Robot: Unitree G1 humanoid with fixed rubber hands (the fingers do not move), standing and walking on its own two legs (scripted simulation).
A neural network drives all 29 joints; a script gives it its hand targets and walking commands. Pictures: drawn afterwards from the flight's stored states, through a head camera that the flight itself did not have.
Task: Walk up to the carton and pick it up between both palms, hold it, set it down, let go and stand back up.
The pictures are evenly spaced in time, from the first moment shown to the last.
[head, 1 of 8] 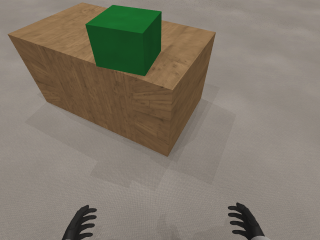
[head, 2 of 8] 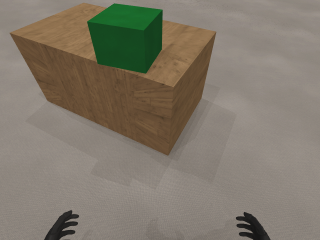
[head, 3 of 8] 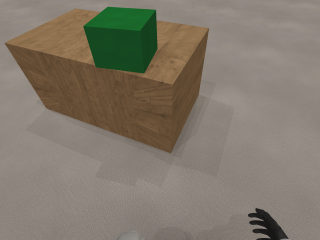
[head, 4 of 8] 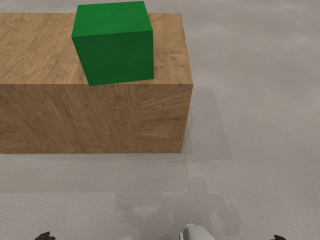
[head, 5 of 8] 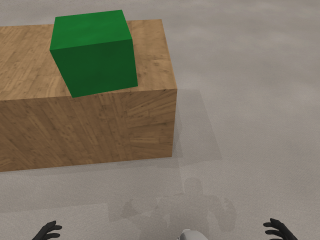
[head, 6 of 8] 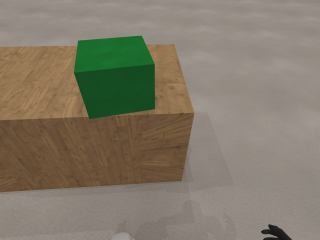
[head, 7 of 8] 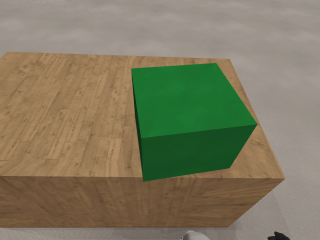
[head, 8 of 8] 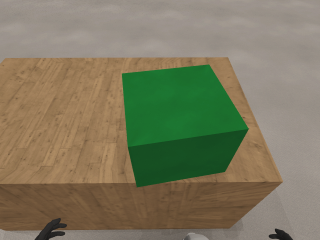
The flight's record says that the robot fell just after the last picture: no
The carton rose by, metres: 0.00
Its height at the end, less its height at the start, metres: +0.00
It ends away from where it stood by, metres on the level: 0.00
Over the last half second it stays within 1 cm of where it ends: yes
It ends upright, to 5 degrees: yes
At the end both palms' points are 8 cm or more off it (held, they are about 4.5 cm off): yes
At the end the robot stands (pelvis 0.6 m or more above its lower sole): yes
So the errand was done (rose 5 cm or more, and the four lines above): no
